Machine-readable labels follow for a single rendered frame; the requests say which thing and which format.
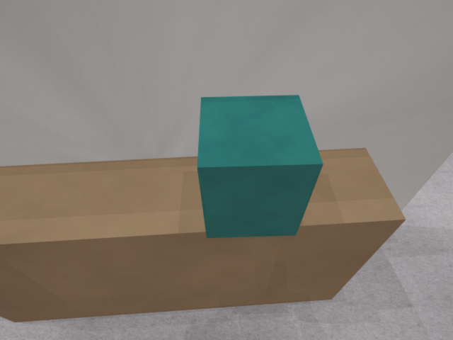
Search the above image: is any pedestal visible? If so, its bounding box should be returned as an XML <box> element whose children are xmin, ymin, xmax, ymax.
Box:
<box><xmin>0</xmin><ymin>148</ymin><xmax>406</xmax><ymax>322</ymax></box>

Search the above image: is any carton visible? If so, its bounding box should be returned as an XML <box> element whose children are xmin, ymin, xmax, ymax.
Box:
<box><xmin>197</xmin><ymin>95</ymin><xmax>323</xmax><ymax>238</ymax></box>

